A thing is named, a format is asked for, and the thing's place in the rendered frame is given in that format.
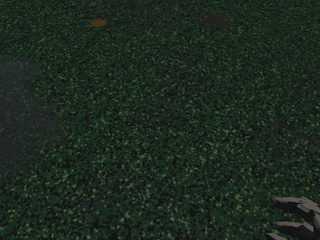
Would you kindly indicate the robot right hand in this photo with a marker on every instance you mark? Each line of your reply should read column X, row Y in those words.
column 303, row 207

